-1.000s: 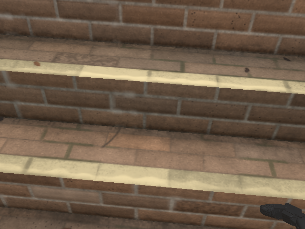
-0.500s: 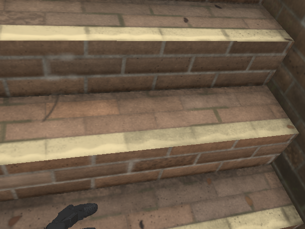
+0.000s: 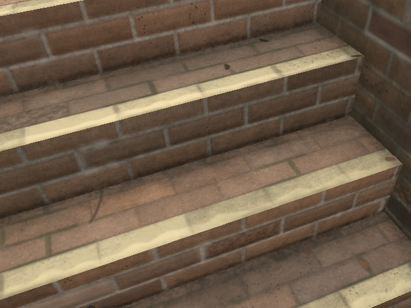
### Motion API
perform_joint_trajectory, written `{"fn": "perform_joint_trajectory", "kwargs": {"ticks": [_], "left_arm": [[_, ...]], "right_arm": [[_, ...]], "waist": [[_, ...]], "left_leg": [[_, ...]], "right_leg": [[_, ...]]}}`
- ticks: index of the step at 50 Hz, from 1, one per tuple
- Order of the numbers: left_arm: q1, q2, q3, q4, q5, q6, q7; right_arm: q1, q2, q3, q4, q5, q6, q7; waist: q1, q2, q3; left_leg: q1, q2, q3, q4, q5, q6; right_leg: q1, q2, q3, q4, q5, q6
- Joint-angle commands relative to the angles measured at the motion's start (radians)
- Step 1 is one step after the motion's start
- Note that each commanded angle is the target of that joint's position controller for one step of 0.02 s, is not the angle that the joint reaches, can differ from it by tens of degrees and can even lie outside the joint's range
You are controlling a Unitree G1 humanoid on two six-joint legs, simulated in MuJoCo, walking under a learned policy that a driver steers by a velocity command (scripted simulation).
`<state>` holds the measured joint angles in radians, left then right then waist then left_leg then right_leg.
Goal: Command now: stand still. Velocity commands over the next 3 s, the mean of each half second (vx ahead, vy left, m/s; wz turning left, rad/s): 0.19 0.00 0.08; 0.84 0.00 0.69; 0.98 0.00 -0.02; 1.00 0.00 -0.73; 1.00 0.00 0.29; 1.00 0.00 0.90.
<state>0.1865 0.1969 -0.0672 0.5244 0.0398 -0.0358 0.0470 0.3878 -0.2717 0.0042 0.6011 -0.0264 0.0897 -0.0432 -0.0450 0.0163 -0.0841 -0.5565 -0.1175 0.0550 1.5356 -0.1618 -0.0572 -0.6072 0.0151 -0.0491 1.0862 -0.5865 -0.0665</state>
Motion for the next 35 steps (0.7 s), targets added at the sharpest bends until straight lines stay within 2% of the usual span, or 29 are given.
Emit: {"fn": "perform_joint_trajectory", "kwargs": {"ticks": [1, 2, 3, 4, 5, 6, 7, 8, 9, 10, 11, 12, 13, 14, 15, 16, 17, 18, 19, 20, 21, 22, 23, 24, 26, 29, 31, 34, 35], "left_arm": [[-0.269, 0.049, 0.023, -0.182, -0.024, -0.038, -0.01], [-0.227, 0.016, 0.016, -0.189, -0.041, -0.025, -0.009], [-0.165, -0.015, 0.007, -0.187, -0.057, -0.02, -0.009], [-0.088, -0.077, -0.01, -0.157, -0.073, -0.004, -0.007], [-0.047, -0.13, -0.027, -0.151, -0.092, 0.008, -0.008], [-0.033, -0.152, -0.011, -0.148, -0.113, 0.028, -0.01], [0.008, -0.179, -0.014, -0.155, -0.108, 0.024, -0.028], [0.136, -0.084, -0.003, -0.105, -0.086, 0.028, -0.028], [0.146, 0.022, 0.023, -0.032, -0.08, 0.013, -0.043], [0.031, 0.059, 0.024, -0.092, -0.091, 0.038, -0.009], [-0.161, 0.073, 0.033, -0.085, -0.08, 0.07, 0.026], [-0.311, 0.047, 0.025, -0.129, -0.083, 0.101, 0.035], [-0.317, 0.018, 0.015, -0.117, -0.088, 0.125, 0.031], [-0.31, 0.001, 0.009, -0.093, -0.094, 0.129, 0.02], [-0.3, 0.008, 0.01, -0.063, -0.112, 0.126, 0.01], [-0.289, 0.026, 0.021, -0.03, -0.119, 0.115, 0.005], [-0.207, 0.046, 0.036, 0.021, -0.122, 0.099, -0.002], [-0.063, 0.097, 0.064, 0.102, -0.095, 0.078, -0.006], [0.126, 0.128, 0.077, 0.168, -0.071, 0.052, -0.023], [0.378, 0.22, 0.119, 0.206, -0.023, 0.022, -0.033], [0.463, 0.164, 0.111, 0.242, 0.032, -0.012, -0.027], [0.334, 0.107, 0.086, 0.23, 0.049, -0.03, -0.019], [0.239, 0.055, 0.075, 0.216, 0.037, -0.026, -0.011], [0.192, 0.026, 0.065, 0.217, 0.028, -0.035, -0.013], [0.229, -0.056, 0.042, 0.295, 0.036, -0.043, -0.031], [0.158, -0.018, 0.037, 0.341, 0.038, -0.051, -0.055], [0.064, 0.008, 0.023, 0.348, 0.047, -0.066, -0.058], [0.292, 0.055, 0.024, 0.432, 0.003, -0.064, -0.027], [0.348, 0.137, 0.05, 0.465, -0.022, -0.055, -0.005]], "right_arm": [[0.314, -0.017, -0.002, 0.098, -0.026, 0.019, -0.002], [0.293, 0.028, 0.014, 0.138, -0.048, 0.009, 0.014], [0.236, 0.082, 0.028, 0.17, -0.053, 0.0, 0.036], [0.173, 0.118, 0.049, 0.194, -0.06, -0.013, 0.051], [0.066, 0.126, 0.059, 0.198, -0.039, -0.034, 0.057], [-0.042, 0.083, 0.078, 0.178, -0.055, -0.054, 0.059], [-0.152, -0.015, 0.065, 0.107, -0.041, -0.069, 0.044], [-0.095, -0.147, 0.007, 0.069, -0.004, -0.065, 0.022], [-0.047, -0.125, -0.005, 0.046, -0.005, -0.059, -0.001], [-0.098, -0.247, -0.053, -0.002, -0.007, -0.093, -0.021], [-0.143, -0.11, -0.015, -0.038, -0.036, -0.099, -0.028], [-0.129, -0.096, -0.014, -0.055, -0.05, -0.106, -0.033], [-0.143, -0.04, 0.001, -0.069, -0.025, -0.091, -0.04], [-0.082, -0.089, -0.022, -0.029, 0.0, -0.072, -0.048], [0.025, -0.102, -0.036, 0.025, 0.008, -0.047, -0.061], [0.084, -0.124, -0.051, 0.054, -0.008, -0.048, -0.052], [0.104, -0.117, -0.055, 0.084, -0.002, -0.045, -0.049], [0.105, -0.075, -0.045, 0.097, 0.001, -0.049, -0.038], [-0.033, -0.02, -0.026, 0.047, 0.002, -0.072, -0.018], [-0.218, 0.078, 0.002, -0.015, 0.045, -0.12, -0.005], [-0.254, 0.131, 0.007, 0.012, 0.072, -0.161, 0.028], [-0.293, 0.165, 0.017, -0.048, 0.075, -0.184, 0.062], [-0.322, 0.198, 0.037, -0.078, 0.064, -0.196, 0.075], [-0.327, 0.199, 0.047, -0.093, 0.057, -0.202, 0.081], [-0.344, 0.222, 0.069, -0.113, 0.058, -0.189, 0.099], [-0.336, 0.232, 0.096, -0.123, 0.077, -0.149, 0.107], [-0.442, 0.182, 0.097, -0.141, 0.053, -0.132, 0.096], [-0.595, 0.197, 0.111, -0.187, 0.067, -0.106, 0.074], [-0.646, 0.209, 0.13, -0.227, 0.071, -0.108, 0.087]], "waist": [[-0.097, -0.168, 0.091], [-0.044, -0.18, 0.077], [0.014, -0.101, 0.047], [0.07, 0.028, 0.022], [0.121, 0.151, 0.027], [0.182, 0.133, -0.018], [0.252, 0.173, 0.045], [0.243, 0.095, -0.004], [0.147, -0.104, 0.011], [0.125, 0.019, 0.054], [0.026, -0.211, 0.055], [-0.036, -0.183, 0.158], [-0.051, -0.141, 0.183], [-0.087, -0.003, 0.214], [-0.126, 0.081, 0.217], [-0.152, 0.158, 0.197], [-0.128, 0.175, 0.197], [-0.087, 0.13, 0.18], [0.024, -0.016, 0.161], [0.198, -0.343, 0.102], [0.228, -0.234, 0.009], [0.138, -0.183, 0.074], [0.102, -0.148, 0.085], [0.085, -0.038, 0.091], [0.053, 0.005, 0.072], [-0.016, -0.052, 0.105], [-0.038, -0.072, 0.142], [0.067, -0.104, 0.14], [0.067, -0.157, 0.1]], "left_leg": [[0.208, 0.121, 0.003, -0.713, 0.161, 0.115], [0.269, 0.134, 0.048, -0.964, 0.243, 0.167], [0.303, 0.152, 0.058, -1.107, 0.378, 0.217], [0.31, 0.159, 0.064, -1.204, 0.482, 0.262], [0.158, 0.179, 0.035, -1.329, 0.49, 0.281], [0.135, 0.215, -0.013, -1.194, 0.525, 0.278], [0.077, 0.322, -0.189, -1.074, 0.643, 0.234], [0.219, 0.476, -0.312, -1.051, 0.551, 0.313], [0.44, 0.437, -0.267, -1.098, 0.491, 0.335], [0.45, 0.614, -0.605, -1.15, 0.193, 0.416], [0.38, 0.542, -0.619, -1.182, -0.159, 0.422], [0.263, 0.543, -0.673, -1.22, -0.257, 0.419], [0.144, 0.432, -0.579, -1.248, -0.424, 0.348], [0.073, 0.378, -0.516, -1.298, -0.556, 0.328], [0.043, 0.332, -0.426, -1.307, -0.635, 0.313], [0.054, 0.382, -0.423, -1.357, -0.626, 0.336], [0.124, 0.371, -0.392, -1.311, -0.649, 0.333], [0.151, 0.327, -0.364, -1.174, -0.608, 0.313], [0.006, 0.243, -0.252, -0.844, -0.378, 0.267], [-0.503, 0.064, -0.054, -0.437, -0.238, 0.194], [-0.612, 0.025, -0.233, 0.157, -0.22, 0.145], [-0.758, 0.04, -0.31, 0.582, -0.121, 0.14], [-0.875, 0.044, -0.269, 0.855, -0.059, 0.14], [-0.955, 0.059, -0.266, 0.9, 0.004, 0.123], [-0.957, 0.088, -0.263, 1.006, 0.027, 0.136], [-0.964, 0.1, -0.209, 1.059, 0.1, 0.153], [-0.729, 0.104, -0.103, 0.766, 0.309, 0.148], [-0.861, 0.149, -0.001, 0.636, 0.229, 0.142], [-0.826, 0.211, 0.051, 0.456, 0.052, 0.158]], "right_leg": [[-0.158, -0.09, 0.202, -0.126, 0.266, -0.008], [-0.128, -0.056, 0.17, -0.06, 0.204, 0.022], [-0.098, -0.034, 0.133, 0.116, 0.083, 0.009], [-0.111, 0.028, 0.075, 0.374, 0.021, 0.013], [-0.03, 0.096, 0.006, 0.733, 0.076, 0.023], [-0.101, 0.162, 0.105, 1.139, 0.072, 0.059], [-0.295, 0.125, 0.327, 1.389, 0.094, 0.072], [-0.455, 0.049, 0.415, 1.341, 0.054, 0.089], [-0.536, 0.06, 0.364, 1.189, 0.195, 0.121], [-0.588, -0.081, 0.419, 0.924, 0.324, 0.168], [-0.522, -0.115, 0.377, 0.733, 0.477, 0.217], [-0.446, -0.145, 0.282, 0.508, 0.471, 0.247], [-0.243, -0.161, 0.135, 0.246, 0.357, 0.254], [-0.118, -0.113, -0.004, 0.066, 0.208, 0.246], [0.012, -0.065, -0.105, -0.114, 0.063, 0.224], [0.137, -0.048, -0.104, -0.238, 0.024, 0.182], [0.194, -0.023, -0.109, -0.43, -0.011, 0.131], [0.287, -0.005, -0.07, -0.559, 0.008, 0.078], [0.467, -0.11, 0.125, -0.639, 0.197, 0.022], [0.743, -0.35, 0.63, -0.808, -0.059, -0.152], [0.771, -0.455, 0.887, -0.9, -0.072, -0.222], [0.69, -0.47, 0.795, -0.843, 0.05, -0.193], [0.675, -0.437, 0.601, -0.779, 0.134, -0.152], [0.681, -0.388, 0.412, -0.706, 0.234, -0.112], [0.59, -0.336, 0.229, -0.683, 0.349, -0.058], [0.373, -0.325, 0.046, -0.758, 0.359, 0.004], [0.076, -0.235, -0.115, -0.845, 0.419, 0.021], [0.293, -0.281, -0.09, -0.968, 0.393, -0.012], [0.396, -0.316, -0.099, -1.104, 0.454, -0.031]]}}
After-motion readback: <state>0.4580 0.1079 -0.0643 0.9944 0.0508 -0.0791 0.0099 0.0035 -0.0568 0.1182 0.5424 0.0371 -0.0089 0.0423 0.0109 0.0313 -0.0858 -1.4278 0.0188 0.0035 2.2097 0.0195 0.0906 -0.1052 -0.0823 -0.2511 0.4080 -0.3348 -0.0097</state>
